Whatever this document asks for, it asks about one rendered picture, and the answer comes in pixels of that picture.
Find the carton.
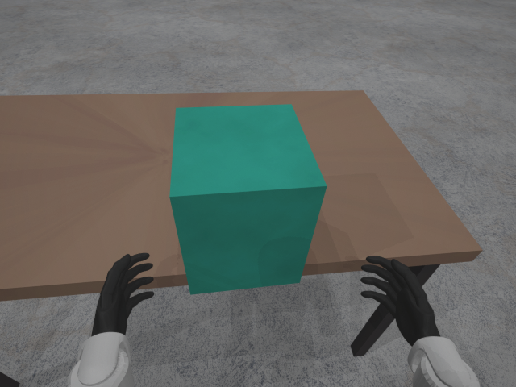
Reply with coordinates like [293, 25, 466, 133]
[169, 104, 327, 295]

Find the robot right forearm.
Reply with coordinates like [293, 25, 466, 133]
[407, 336, 480, 387]

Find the robot left hand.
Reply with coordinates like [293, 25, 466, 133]
[91, 253, 154, 337]

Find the robot right hand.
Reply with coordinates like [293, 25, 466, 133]
[360, 256, 441, 347]

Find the robot left forearm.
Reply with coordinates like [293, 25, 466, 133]
[68, 332, 135, 387]

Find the table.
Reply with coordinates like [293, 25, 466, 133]
[0, 90, 483, 387]

